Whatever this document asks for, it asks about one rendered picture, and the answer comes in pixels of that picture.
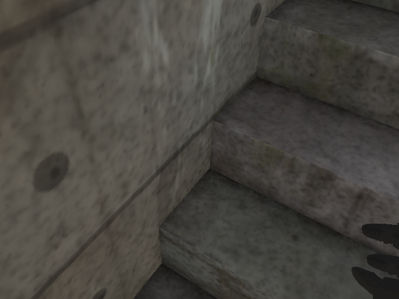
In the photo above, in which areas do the stairs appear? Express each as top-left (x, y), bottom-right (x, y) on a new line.
top-left (134, 0), bottom-right (399, 299)

